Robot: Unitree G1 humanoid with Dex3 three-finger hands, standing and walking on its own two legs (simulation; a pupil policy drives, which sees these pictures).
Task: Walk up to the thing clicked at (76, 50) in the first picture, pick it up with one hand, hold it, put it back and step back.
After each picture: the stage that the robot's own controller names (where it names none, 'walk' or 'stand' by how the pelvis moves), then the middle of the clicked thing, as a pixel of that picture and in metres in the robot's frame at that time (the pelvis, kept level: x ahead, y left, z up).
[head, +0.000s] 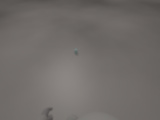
stand; (75, 51) +1.40 +0.39 -0.72
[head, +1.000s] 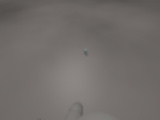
walk; (85, 51) +1.32 +0.24 -0.71
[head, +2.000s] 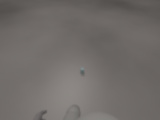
walk; (82, 70) +0.85 +0.17 -0.71
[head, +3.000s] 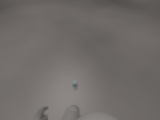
walk; (74, 83) +0.55 +0.21 -0.70
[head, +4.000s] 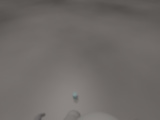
stand; (74, 95) +0.44 +0.19 -0.70
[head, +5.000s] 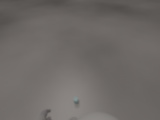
stand; (75, 100) +0.38 +0.19 -0.72
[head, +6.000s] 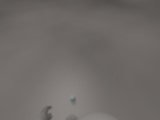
stand; (72, 97) +0.36 +0.22 -0.72
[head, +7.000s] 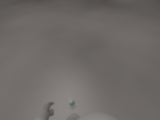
stand; (70, 101) +0.32 +0.24 -0.71
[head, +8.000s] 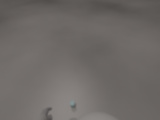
stand; (72, 104) +0.31 +0.21 -0.72
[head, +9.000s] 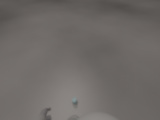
stand; (74, 100) +0.35 +0.19 -0.72
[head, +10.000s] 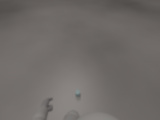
stand; (77, 93) +0.43 +0.14 -0.70
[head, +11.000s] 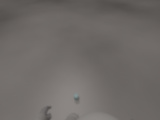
stand; (76, 96) +0.41 +0.18 -0.72
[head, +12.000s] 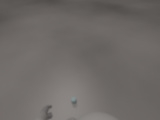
stand; (73, 100) +0.38 +0.19 -0.73
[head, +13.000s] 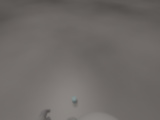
stand; (74, 99) +0.38 +0.19 -0.73
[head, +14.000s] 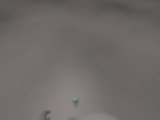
stand; (74, 99) +0.37 +0.18 -0.73
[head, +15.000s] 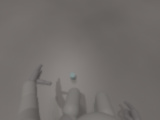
go down; (72, 76) +0.43 +0.18 -0.53
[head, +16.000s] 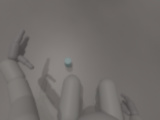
go down; (67, 62) +0.47 +0.20 -0.32
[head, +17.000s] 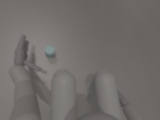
close in; (49, 52) +0.46 +0.24 -0.24
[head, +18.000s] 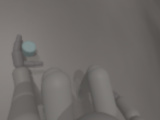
close; (29, 49) +0.45 +0.27 -0.23
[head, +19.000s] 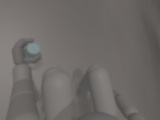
lift; (32, 50) +0.43 +0.25 -0.24
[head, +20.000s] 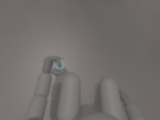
lift; (59, 67) +0.34 +0.24 -0.09
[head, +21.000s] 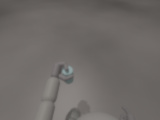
hold; (68, 75) +0.32 +0.16 +0.04
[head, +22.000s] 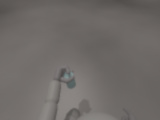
hold; (69, 80) +0.31 +0.16 -0.02
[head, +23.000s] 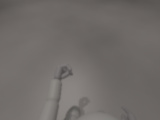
crouch; (72, 116) +0.12 +0.15 -0.67
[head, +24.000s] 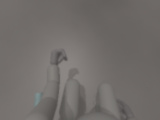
crouch; (38, 99) +0.11 +0.44 -0.43
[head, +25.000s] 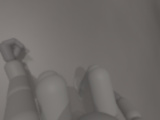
lower; out of the picture -0.10 +0.72 -0.26
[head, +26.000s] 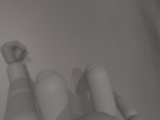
lower; out of the picture -0.28 +0.98 -0.26
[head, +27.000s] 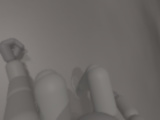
lower; out of the picture -0.44 +1.25 -0.26
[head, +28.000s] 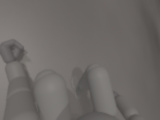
lower; out of the picture -0.59 +1.51 -0.26
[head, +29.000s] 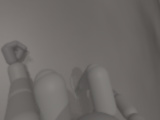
loosen; out of the picture -0.75 +1.75 -0.26
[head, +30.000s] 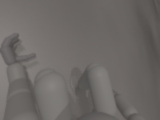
withdraw; out of the picture -0.89 +1.99 -0.25
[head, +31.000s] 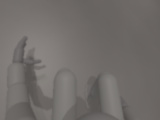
stand; out of the picture -0.88 +2.30 -0.29
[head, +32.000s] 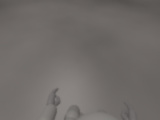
stand; out of the picture -0.53 +2.72 -0.66
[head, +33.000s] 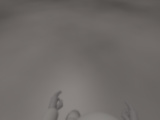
stand; out of the picture -0.57 +3.00 -0.69
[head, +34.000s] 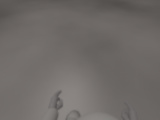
stand; out of the picture -0.67 +3.24 -0.69
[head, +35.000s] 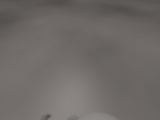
stand; out of the picture -0.70 +3.49 -0.75
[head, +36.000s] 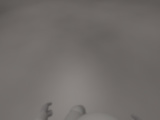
walk; out of the picture -0.90 +3.60 -0.72
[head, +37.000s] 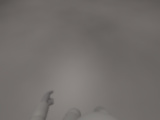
walk; out of the picture -0.63 +3.85 -0.72
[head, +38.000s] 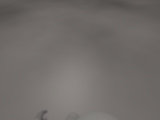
stand; out of the picture -0.33 +4.16 -0.73
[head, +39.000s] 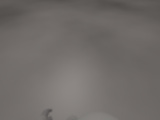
stand; out of the picture -0.40 +4.37 -0.75
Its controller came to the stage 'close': yes
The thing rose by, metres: 0.71
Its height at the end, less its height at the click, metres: -0.02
